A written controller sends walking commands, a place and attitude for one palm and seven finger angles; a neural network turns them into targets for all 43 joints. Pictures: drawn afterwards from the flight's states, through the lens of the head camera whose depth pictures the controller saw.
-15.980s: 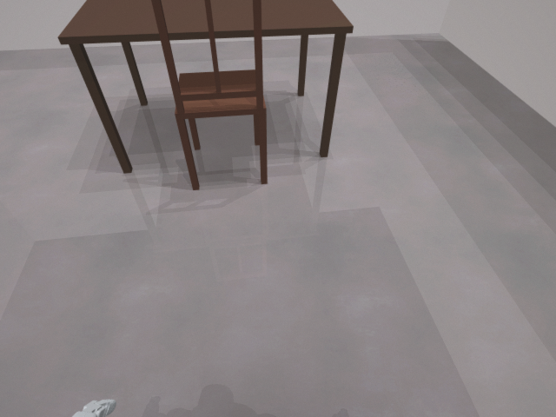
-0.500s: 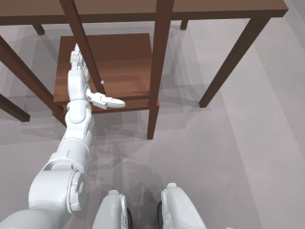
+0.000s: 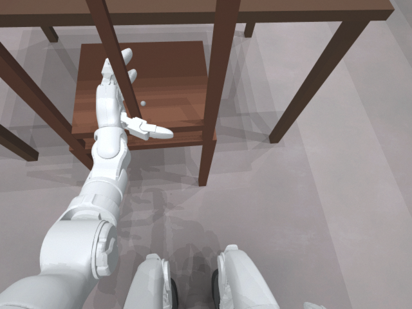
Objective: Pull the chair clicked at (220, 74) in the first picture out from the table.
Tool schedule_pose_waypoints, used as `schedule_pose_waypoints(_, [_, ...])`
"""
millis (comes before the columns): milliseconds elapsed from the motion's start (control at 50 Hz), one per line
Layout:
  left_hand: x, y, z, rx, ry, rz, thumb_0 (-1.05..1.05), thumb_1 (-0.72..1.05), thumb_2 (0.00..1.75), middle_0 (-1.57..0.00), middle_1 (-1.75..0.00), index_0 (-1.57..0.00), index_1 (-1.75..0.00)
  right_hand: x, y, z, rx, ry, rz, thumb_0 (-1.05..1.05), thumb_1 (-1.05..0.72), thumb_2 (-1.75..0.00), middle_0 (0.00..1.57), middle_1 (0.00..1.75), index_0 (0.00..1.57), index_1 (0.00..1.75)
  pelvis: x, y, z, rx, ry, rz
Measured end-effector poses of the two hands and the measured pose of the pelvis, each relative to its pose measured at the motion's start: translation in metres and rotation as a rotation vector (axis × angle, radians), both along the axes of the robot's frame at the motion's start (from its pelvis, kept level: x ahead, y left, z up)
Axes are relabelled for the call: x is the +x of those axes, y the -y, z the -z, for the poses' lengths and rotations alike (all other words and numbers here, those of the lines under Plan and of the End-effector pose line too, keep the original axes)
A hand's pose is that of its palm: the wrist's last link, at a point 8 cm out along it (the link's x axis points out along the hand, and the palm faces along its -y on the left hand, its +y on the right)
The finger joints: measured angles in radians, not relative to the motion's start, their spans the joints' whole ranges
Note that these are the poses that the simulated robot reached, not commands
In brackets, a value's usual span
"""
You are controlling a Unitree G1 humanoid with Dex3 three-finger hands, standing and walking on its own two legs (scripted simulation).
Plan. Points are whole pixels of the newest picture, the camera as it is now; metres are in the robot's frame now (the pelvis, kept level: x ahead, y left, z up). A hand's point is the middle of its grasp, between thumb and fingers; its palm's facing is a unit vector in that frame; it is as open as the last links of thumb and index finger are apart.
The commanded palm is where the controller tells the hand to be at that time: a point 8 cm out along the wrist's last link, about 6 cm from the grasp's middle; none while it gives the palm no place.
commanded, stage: hook a spindle and tug to test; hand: left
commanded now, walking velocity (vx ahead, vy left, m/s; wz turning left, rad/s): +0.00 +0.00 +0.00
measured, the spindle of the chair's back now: (122, 76) +0.53 +0.11 +0.07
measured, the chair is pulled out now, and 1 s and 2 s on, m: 0.00 0.02 0.11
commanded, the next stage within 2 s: step backward, pulling the chair out in 1.18 s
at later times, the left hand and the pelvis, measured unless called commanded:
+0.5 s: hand (138, 104) +0.49 +0.09 +0.03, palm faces +0.02 -1.00 -0.02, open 6.7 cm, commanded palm +0.46 +0.13 +0.03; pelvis +0.01 +0.00 +0.01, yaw +0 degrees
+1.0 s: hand (139, 113) +0.47 +0.09 +0.03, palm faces +0.01 -1.00 -0.01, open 5.3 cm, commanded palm +0.43 +0.14 +0.03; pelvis +0.03 +0.00 +0.02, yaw -1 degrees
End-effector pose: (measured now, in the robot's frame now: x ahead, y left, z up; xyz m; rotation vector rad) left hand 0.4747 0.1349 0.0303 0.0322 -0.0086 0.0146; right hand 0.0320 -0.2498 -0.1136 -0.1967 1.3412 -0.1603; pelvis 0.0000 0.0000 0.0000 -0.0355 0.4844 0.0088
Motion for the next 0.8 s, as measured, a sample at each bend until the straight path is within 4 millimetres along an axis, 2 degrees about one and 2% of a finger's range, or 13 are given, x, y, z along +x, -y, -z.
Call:
schedule_pose_waypoints(140, [-0.003,-0.003,-0.001,-0.003,-0.008,-0.006,-0.01,-0.39,0.34,-0.31,-0.88,-0.32,-0.88,-0.003,-0.005,-0.002,0.017,-0.009,0.014,0.0,-0.9,-0.9,0.2,0.3,0.2,0.3,0.003,-0.001,-0.004,0.002,0.003,0.006])
schedule_pose_waypoints(260, [-0.007,-0.005,-0.004,-0.011,-0.01,-0.018,-0.01,-0.15,0.44,-0.41,-1.18,-0.39,-1.18,0.001,-0.005,-0.006,0.022,-0.002,0.009,0.0,-0.9,-0.9,0.2,0.3,0.2,0.3,0.005,0.0,-0.007,0.001,0.011,0.004])
schedule_pose_waypoints(340, [-0.007,-0.007,-0.004,-0.007,-0.007,-0.015,-0.01,0.05,0.53,-0.46,-1.31,-0.42,-1.32,0.005,-0.003,-0.007,0.016,0.006,0.004,0.0,-0.9,-0.9,0.2,0.3,0.2,0.3,0.006,0.0,-0.007,0.0,0.013,0.001])
schedule_pose_waypoints(440, [-0.006,-0.007,-0.004,-0.017,0.0,-0.012,0.0,0.32,0.65,-0.46,-1.36,-0.44,-1.39,0.009,0.0,-0.008,0.003,0.012,-0.004,0.0,-0.9,-0.9,0.2,0.3,0.2,0.3,0.006,0.0,-0.006,-0.001,0.011,-0.001])
schedule_pose_waypoints(600, [-0.004,-0.007,-0.003,-0.017,0.005,-0.004,0.01,0.71,0.81,-0.47,-1.4,-0.44,-1.41,0.013,0.001,-0.007,0.0,0.011,-0.002,0.0,-0.91,-0.9,0.2,0.3,0.2,0.3,0.008,-0.001,-0.005,-0.001,0.006,0.002])
schedule_pose_waypoints(800, [-0.009,-0.006,-0.005,-0.024,-0.017,-0.005,0.02,0.76,0.79,-0.42,-1.41,-0.41,-1.43,0.021,-0.006,-0.013,0.027,0.027,0.015,0.0,-0.91,-0.9,0.2,0.3,0.2,0.3,0.016,-0.001,-0.012,0.003,0.011,0.013])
